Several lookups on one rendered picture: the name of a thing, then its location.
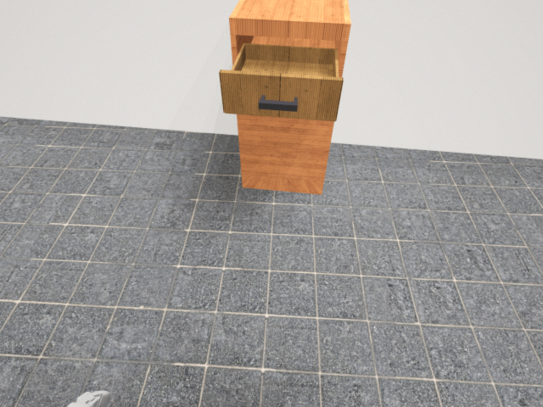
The handle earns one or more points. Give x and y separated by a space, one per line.
278 105

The drawer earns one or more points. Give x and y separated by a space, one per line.
283 73

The cabinet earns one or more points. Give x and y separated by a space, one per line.
285 154

